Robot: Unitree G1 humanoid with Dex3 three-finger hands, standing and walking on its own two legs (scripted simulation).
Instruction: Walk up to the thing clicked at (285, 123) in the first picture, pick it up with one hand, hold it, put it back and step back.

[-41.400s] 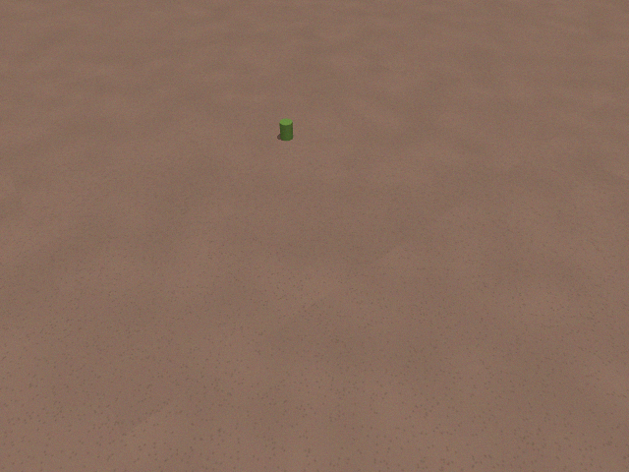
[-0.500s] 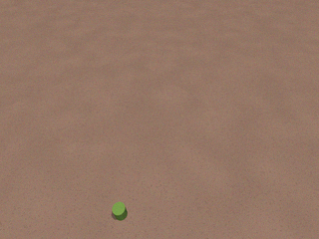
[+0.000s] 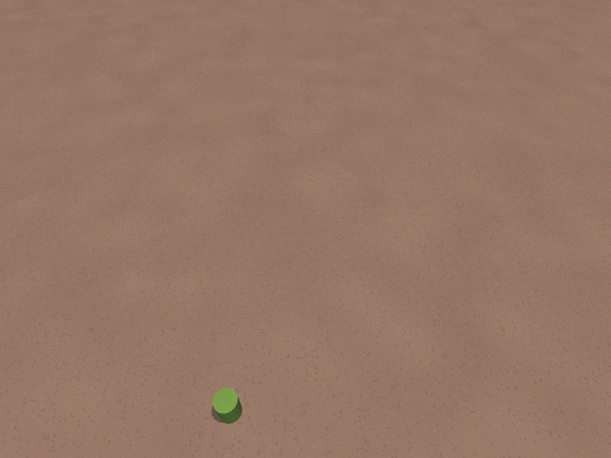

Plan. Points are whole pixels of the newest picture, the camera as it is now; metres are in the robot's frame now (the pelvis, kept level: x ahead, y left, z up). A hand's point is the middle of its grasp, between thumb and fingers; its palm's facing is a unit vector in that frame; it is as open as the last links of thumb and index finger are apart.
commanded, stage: stand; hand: left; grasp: from above
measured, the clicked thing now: (227, 405) +0.43 +0.25 -0.73
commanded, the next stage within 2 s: step back in 0.28 s
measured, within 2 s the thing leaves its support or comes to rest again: neither
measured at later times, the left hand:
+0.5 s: hand out of the picture +0.07 +0.26 -0.17, palm faces -0.03 -0.92 -0.40, open 7.4 cm
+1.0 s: hand out of the picture +0.00 +0.29 -0.18, palm faces -0.09 -0.93 -0.36, open 7.4 cm
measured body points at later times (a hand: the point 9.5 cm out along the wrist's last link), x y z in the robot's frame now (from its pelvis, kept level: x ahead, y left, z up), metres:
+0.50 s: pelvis -0.03 -0.01 -0.02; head +0.02 -0.01 +0.43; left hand +0.07 +0.31 -0.14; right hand +0.06 -0.32 -0.14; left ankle +0.01 +0.12 -0.75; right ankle -0.01 -0.13 -0.75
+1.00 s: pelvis -0.13 +0.03 -0.02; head -0.06 +0.05 +0.42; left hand +0.01 +0.34 -0.15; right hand -0.07 -0.28 -0.13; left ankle -0.10 +0.14 -0.75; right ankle -0.16 -0.11 -0.68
